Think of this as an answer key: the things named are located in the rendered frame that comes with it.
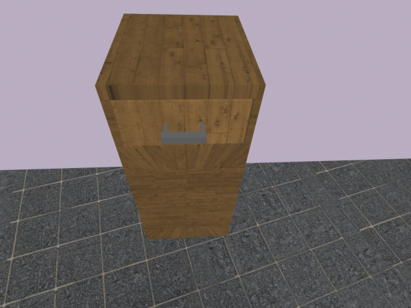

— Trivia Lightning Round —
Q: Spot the handle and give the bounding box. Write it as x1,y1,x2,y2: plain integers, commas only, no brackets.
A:
161,123,207,144

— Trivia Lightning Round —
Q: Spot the drawer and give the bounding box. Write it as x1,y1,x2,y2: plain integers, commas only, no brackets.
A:
111,99,252,146

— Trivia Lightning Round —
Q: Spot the cabinet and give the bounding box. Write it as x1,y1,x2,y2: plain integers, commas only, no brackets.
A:
95,13,266,239

